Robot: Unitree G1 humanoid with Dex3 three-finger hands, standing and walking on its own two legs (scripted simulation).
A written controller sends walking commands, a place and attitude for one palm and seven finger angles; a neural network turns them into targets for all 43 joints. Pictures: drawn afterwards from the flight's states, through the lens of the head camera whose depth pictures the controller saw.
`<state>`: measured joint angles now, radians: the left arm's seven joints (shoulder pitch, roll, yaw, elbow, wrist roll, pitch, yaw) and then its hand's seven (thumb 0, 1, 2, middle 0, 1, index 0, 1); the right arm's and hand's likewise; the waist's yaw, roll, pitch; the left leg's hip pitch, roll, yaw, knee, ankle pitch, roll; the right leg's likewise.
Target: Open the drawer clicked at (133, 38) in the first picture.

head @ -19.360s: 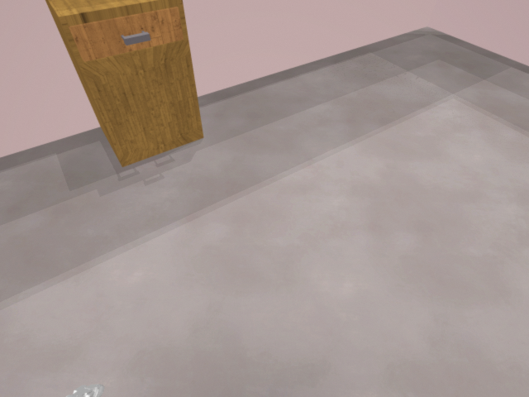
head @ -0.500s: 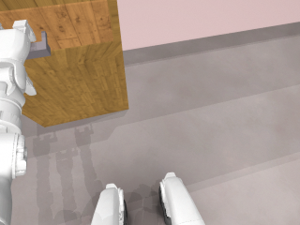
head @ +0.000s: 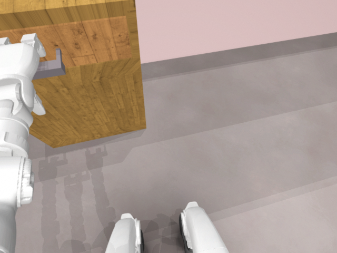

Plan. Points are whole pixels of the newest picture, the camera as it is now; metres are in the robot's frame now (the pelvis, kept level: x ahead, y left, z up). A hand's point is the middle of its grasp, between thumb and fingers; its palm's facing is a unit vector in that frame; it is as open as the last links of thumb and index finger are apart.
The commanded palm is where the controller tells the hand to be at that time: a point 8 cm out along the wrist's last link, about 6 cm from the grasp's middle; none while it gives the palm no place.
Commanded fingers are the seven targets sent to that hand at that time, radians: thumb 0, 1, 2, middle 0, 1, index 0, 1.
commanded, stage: lift the fingers back up to retry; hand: left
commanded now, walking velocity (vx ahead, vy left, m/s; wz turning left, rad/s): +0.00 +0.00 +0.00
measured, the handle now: (39, 62) +0.59 +0.27 +0.00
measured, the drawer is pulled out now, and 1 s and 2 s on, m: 0.00 0.00 0.00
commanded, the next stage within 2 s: re-aim the fingers above the handle in 0.46 s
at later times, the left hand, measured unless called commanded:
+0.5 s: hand (20, 66) +0.53 +0.27 +0.05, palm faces -0.09 -0.01 -1.00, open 13.8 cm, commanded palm +0.52 +0.26 +0.11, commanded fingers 0.00 -0.50 0.30 -0.30 -1.20 -0.30 -1.20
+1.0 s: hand (24, 64) +0.54 +0.26 +0.06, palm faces -0.08 +0.00 -1.00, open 13.8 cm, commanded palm +0.52 +0.26 +0.11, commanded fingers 0.00 -0.50 0.30 -0.30 -1.20 -0.30 -1.20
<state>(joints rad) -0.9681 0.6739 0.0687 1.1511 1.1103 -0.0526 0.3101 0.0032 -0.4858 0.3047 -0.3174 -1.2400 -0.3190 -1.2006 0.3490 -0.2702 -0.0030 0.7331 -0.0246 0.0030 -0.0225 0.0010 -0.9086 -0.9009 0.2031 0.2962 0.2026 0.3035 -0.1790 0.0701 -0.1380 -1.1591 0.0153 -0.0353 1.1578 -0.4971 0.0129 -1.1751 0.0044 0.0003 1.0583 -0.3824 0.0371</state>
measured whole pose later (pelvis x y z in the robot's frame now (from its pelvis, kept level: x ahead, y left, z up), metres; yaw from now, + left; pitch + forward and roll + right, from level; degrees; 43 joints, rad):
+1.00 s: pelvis +0.04 +0.00 +0.04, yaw +0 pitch +24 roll -2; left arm -0.85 0.58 0.05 1.13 1.11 -0.08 0.34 0.00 -0.49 0.30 -0.32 -1.20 -0.32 -1.20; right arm 0.35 -0.27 -0.04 0.76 -0.03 0.06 -0.01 0.00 -0.91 -0.90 0.20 0.30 0.20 0.30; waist -0.13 0.06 -0.15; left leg -0.87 0.02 -0.02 0.93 -0.47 0.01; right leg -0.90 0.00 0.01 0.85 -0.37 0.03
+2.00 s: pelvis +0.04 +0.00 +0.04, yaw +0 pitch +24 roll -2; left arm -0.88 0.60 0.05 1.15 1.11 -0.04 0.33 0.00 -0.49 0.30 -0.32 -1.20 -0.32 -1.20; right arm 0.36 -0.27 -0.04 0.76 -0.03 0.05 -0.01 0.00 -0.91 -0.90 0.20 0.30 0.20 0.30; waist -0.15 0.06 -0.14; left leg -0.89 0.02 -0.01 0.93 -0.47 0.01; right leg -0.92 0.01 0.02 0.85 -0.36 0.04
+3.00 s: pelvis +0.03 +0.01 +0.03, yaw +0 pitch +25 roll -3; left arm -0.84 0.59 0.05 1.14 1.13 -0.10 0.38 0.00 -0.49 0.30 -0.32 -1.20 -0.32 -1.20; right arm 0.36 -0.27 -0.05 0.78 -0.04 0.04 0.00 0.00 -0.91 -0.90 0.20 0.30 0.20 0.30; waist -0.13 0.05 -0.16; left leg -0.95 0.01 -0.02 1.00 -0.49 0.02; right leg -0.97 0.00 0.01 0.91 -0.37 0.04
